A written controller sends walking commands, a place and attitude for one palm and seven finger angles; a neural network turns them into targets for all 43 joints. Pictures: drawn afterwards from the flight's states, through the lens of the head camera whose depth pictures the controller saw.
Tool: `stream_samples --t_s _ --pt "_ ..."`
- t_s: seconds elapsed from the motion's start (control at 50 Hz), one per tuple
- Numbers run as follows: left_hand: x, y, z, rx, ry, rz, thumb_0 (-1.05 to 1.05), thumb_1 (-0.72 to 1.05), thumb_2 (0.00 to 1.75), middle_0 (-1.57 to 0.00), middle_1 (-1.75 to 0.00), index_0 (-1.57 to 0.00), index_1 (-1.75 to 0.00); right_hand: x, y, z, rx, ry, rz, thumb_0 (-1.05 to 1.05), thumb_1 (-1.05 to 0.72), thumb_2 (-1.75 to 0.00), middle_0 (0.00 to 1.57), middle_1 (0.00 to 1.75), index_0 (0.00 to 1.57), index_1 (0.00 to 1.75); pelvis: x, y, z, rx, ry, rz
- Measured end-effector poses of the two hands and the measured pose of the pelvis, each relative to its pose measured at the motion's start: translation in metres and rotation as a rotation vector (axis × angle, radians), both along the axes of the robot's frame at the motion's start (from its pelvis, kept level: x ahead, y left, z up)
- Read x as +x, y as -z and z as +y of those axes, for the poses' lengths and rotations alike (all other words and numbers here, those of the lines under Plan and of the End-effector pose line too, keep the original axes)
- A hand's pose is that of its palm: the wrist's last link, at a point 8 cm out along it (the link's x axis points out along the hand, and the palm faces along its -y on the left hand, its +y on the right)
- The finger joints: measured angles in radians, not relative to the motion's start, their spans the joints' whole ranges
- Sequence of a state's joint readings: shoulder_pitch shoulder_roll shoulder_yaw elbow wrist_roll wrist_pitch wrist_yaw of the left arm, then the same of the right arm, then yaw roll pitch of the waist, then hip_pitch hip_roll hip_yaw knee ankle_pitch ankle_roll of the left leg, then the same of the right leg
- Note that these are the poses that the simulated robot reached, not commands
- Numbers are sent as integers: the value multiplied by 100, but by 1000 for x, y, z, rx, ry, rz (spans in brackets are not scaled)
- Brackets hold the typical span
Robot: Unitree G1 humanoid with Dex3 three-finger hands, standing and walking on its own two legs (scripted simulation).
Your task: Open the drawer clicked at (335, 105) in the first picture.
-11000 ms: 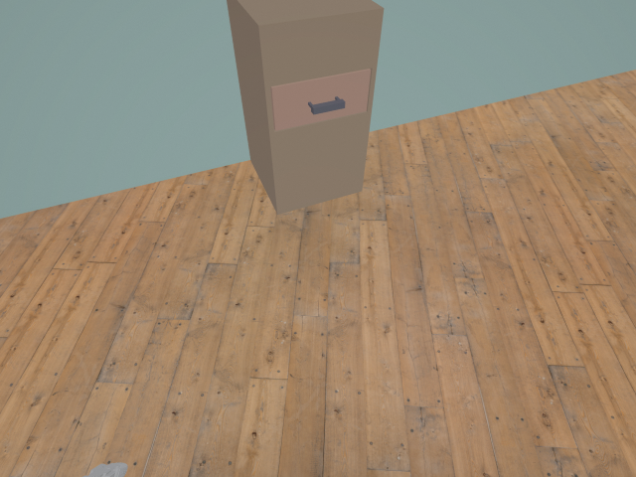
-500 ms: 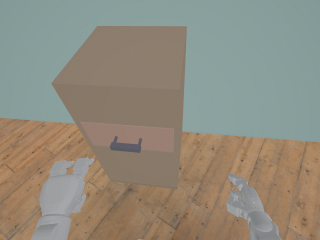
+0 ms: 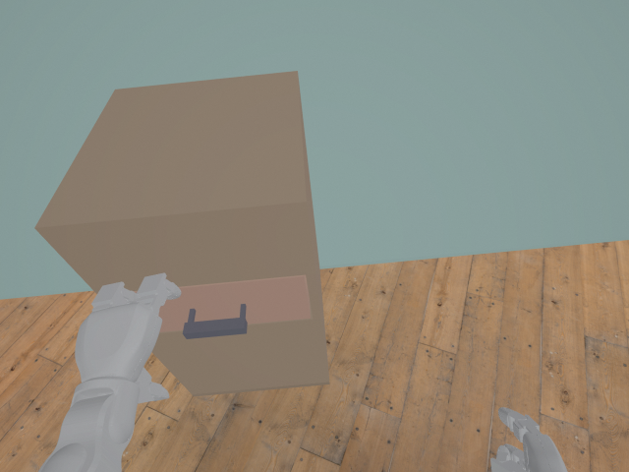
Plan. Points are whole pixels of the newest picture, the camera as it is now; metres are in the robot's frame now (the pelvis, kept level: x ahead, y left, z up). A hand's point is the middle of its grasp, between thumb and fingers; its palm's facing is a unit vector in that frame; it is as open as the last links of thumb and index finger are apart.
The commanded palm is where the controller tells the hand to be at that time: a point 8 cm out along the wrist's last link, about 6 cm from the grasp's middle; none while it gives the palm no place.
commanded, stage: raise the hand with hooked fingers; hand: left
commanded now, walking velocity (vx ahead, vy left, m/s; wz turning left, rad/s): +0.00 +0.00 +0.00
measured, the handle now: (216, 319) +0.44 +0.27 -0.23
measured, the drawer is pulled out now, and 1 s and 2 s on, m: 0.00 0.00 0.00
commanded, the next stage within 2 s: move the hooked fingers above the handle in 0.74 s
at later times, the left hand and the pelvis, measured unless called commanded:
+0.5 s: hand (97, 304) +0.29 +0.29 +0.09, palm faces +0.00 -0.09 -1.00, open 13.8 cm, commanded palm +0.26 +0.29 +0.14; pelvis -0.02 +0.04 +0.02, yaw +1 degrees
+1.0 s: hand (123, 318) +0.28 +0.27 +0.06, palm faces -0.03 -0.09 -1.00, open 13.8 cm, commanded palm +0.27 +0.27 +0.11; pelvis -0.02 +0.02 +0.02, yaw +1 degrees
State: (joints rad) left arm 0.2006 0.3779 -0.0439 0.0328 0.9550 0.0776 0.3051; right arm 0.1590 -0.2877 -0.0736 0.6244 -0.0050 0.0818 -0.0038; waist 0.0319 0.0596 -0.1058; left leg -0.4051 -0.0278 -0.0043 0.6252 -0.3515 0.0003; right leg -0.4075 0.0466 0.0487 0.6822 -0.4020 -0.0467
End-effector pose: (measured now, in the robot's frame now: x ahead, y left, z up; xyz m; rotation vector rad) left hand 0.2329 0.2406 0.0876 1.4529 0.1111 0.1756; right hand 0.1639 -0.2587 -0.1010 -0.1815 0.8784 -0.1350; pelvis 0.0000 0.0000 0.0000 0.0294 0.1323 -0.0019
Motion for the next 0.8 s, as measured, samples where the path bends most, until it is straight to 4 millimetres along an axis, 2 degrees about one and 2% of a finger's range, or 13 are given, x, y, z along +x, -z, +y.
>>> stream_samples --t_s 0.1,0.22,0.3,0.38,0.48,0.64,0.8 --pt "10 -16 4 7 46 -15 0 -37 36 -31 -112 -31 -112 14 -15 26 22 -21 -61 1 -91 -90 20 29 20 30 -3 -5 12 -10 0 -33" --pt "21 -36 25 22 20 -27 0 -45 32 -31 -117 -32 -118 25 -27 65 75 -70 -103 1 -91 -90 20 29 20 30 -8 -10 24 -19 -11 -67" --pt "28 -46 38 29 11 -2 0 -48 31 -31 -119 -32 -119 24 -29 85 94 -103 -98 1 -91 -90 20 29 20 30 -12 -13 30 -23 -21 -82" --pt "34 -57 45 36 41 13 0 -49 31 -32 -119 -32 -120 16 -27 95 98 -120 -72 1 -91 -90 20 29 20 30 -14 -15 36 -27 -29 -91" --pt "35 -59 51 25 67 34 0 -49 31 -31 -120 -32 -120 -1 -22 95 101 -109 -21 1 -91 -90 20 29 20 30 -16 -17 41 -30 -25 -89" --pt "23 -49 46 19 121 37 0 -49 30 -32 -120 -32 -120 -27 -12 76 59 -76 63 1 -91 -90 20 29 20 30 -20 -17 42 -31 -25 -81" --pt "24 -50 43 30 82 5 0 -49 30 -32 -120 -32 -120 -30 -10 62 52 -49 62 1 -91 -90 20 29 20 30 -21 -17 35 -27 -23 -78"
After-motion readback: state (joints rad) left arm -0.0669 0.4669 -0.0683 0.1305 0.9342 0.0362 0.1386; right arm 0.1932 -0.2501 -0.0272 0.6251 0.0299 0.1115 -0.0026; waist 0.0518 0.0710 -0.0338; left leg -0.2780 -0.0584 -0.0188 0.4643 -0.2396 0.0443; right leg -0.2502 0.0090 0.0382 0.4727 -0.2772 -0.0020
